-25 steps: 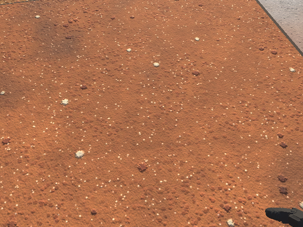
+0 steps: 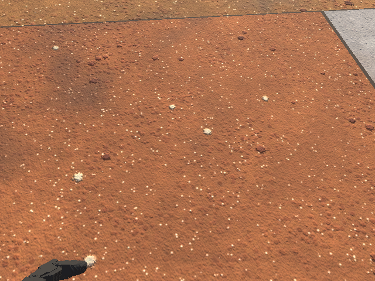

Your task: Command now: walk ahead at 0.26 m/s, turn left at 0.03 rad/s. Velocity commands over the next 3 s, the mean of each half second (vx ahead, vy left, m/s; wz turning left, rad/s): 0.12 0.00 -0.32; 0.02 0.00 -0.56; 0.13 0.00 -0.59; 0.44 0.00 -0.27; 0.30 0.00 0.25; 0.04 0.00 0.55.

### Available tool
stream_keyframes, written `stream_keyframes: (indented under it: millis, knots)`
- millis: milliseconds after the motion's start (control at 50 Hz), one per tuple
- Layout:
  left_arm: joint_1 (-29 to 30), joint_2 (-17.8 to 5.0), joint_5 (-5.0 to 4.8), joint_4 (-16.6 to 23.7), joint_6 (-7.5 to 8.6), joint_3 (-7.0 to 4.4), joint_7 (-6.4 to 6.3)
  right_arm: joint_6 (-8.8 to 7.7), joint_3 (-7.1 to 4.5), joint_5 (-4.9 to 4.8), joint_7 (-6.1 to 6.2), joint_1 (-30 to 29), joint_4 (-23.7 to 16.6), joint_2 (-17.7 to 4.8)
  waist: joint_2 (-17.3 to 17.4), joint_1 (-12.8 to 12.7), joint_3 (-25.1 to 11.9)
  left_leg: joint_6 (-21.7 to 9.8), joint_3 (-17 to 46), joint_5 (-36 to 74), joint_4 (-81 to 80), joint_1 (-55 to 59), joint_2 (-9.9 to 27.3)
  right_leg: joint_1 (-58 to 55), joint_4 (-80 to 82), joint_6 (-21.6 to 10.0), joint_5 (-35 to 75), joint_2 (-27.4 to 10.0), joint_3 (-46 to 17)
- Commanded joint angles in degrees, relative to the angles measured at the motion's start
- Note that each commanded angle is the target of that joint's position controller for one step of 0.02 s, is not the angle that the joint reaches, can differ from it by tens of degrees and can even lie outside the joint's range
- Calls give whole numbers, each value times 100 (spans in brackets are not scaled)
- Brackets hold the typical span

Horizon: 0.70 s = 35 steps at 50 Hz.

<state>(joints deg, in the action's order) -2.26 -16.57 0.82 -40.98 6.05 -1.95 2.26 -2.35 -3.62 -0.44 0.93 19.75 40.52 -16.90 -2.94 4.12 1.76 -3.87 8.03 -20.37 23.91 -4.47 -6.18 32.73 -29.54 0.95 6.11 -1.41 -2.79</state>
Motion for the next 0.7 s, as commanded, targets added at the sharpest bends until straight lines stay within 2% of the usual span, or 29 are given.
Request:
stream_keyframes:
  millis: [20,40,60,80,100,120,140,160,200,240,300,360,400,440,460,480,500,520,540,560,580,600,640,700]
  knots:
    - [-268,-676,18,227,113,-236,34,-23,-175,34,30,-78,-169,-719,934,-365,-434,-427,520,3949,530,53,1361,-1035,339,-378,-79,192,252]
    - [-662,-852,56,134,133,-293,15,-34,-147,66,35,-73,-199,-647,714,-534,-749,-213,287,4082,1269,-54,1042,-1784,399,-546,1097,49,171]
    - [-1105,-1189,162,143,140,-331,9,-68,-64,170,41,289,-291,-451,-42,-489,-1551,118,70,2572,2680,-994,602,-3398,-113,-1104,3251,-865,-880]
    - [-1321,-1068,134,20,46,-299,18,-73,13,133,20,1092,-101,-300,-1223,-348,-2297,606,-243,-1361,4400,-2238,98,-4697,46,-2137,3889,-1990,-2597]
    - [-1386,-830,-109,51,-50,-249,44,-30,-52,127,-7,944,-101,-743,-823,-469,-2361,697,34,-1761,4762,-2515,260,-4592,394,-2120,2693,-1869,-3126]
    - [-1028,-830,-198,149,-133,-259,30,45,-113,26,3,358,-221,-893,-405,-545,-1722,771,4,-1456,5060,-2959,428,-4136,543,-1931,1335,-1694,-2842]
    - [-824,-862,-184,240,-215,-268,2,121,-123,29,48,-164,-340,-908,-21,-615,-1236,779,-147,-1209,5010,-3159,492,-3499,766,-1765,518,-1481,-2589]
    - [-664,-891,-145,295,-286,-271,-46,194,-143,57,91,-436,-433,-875,152,-561,-877,754,-171,-964,4764,-3138,597,-2861,956,-1653,9,-1353,-2393]
    - [-506,-880,-69,342,-391,-294,-110,269,-105,65,155,-378,-469,-619,-168,-329,-619,703,-237,-746,3815,-2585,657,-1990,1241,-1418,-547,-930,-2023]
    - [-507,-896,-43,378,-464,-336,-167,250,-65,84,204,-311,-406,-432,-453,-302,-725,741,-389,-684,3083,-2211,520,-1755,1276,-1400,-377,-727,-1792]
    - [-537,-1019,-130,426,-569,-428,-267,239,-60,84,205,-455,-384,-418,-445,-359,-996,786,-314,-107,2421,-1868,456,-1675,1277,-1386,-942,-678,-1880]
    - [-540,-1022,-157,475,-679,-459,-313,212,-71,61,153,-720,-453,-440,-531,-447,-872,771,-263,162,1889,-1696,400,-1514,1321,-1291,-1830,-612,-2143]
    - [-585,-1013,-162,495,-746,-469,-332,141,-86,41,99,-804,-484,-458,-601,-479,-789,713,-257,227,1417,-1564,362,-1554,1241,-1225,-2004,-583,-2348]
    - [-523,-991,-202,534,-817,-467,-360,52,-114,18,43,-651,-427,-449,-614,-336,-732,583,-361,704,452,-1084,334,-1485,1012,-1058,-1963,-452,-2428]
    - [-601,-908,-227,530,-839,-442,-372,24,-159,29,37,-556,-401,-542,-540,-282,-716,467,-318,981,-81,-654,509,-1299,806,-874,-2131,-275,-2363]
    - [-777,-670,-201,547,-836,-367,-364,27,-245,123,72,-417,-441,-898,45,-325,-847,117,433,904,-443,-92,1467,-814,70,-570,-2959,45,-1990]
    - [-739,-517,-229,750,-783,-345,-349,105,-356,315,78,-576,-424,-1354,1705,-525,-521,-675,1766,1377,-823,-244,2502,180,-1124,-239,-3760,944,-668]
    - [-864,-950,-135,675,-714,-474,-345,87,-308,420,70,-821,-563,-1109,1659,-471,-532,-1095,2126,1798,-861,-576,2940,218,-2563,1,-4020,650,-548]
    - [-1038,-1153,-179,526,-730,-573,-331,71,-207,351,99,-1107,-664,-793,1231,-585,-497,-991,1629,1983,-743,-675,2684,161,-3195,95,-3729,545,-586]
    - [-1224,-1090,-195,371,-807,-589,-354,66,-163,238,111,-1349,-708,-639,984,-679,-415,-747,1051,2028,-634,-673,2315,172,-3518,213,-3440,499,-498]
    - [-1298,-992,-172,320,-878,-576,-381,64,-136,142,124,-1432,-712,-563,962,-649,-364,-644,729,2137,-555,-547,2142,318,-3840,322,-3153,451,-451]
    - [-1275,-844,-179,341,-922,-536,-374,80,-110,119,138,-1408,-694,-540,983,-601,-314,-653,450,2488,-514,-542,2051,364,-4039,414,-3031,414,-366]
    - [-975,-680,-229,530,-932,-469,-342,140,-127,153,161,-1227,-636,-571,1099,-436,-289,-726,61,2721,-518,-331,1924,435,-3704,540,-2794,317,-89]
    - [-578,-547,-231,786,-911,-386,-272,225,-212,159,190,-950,-539,-747,1249,-184,-469,-864,-62,2936,-426,194,2118,317,-2832,619,-2824,93,55]
